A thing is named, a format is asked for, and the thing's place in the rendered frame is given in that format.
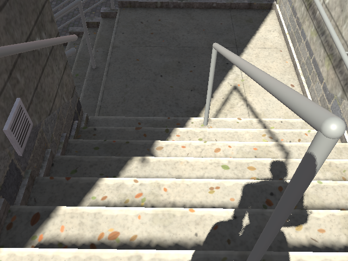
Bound stairs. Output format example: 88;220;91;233
0;116;348;261
63;18;116;118

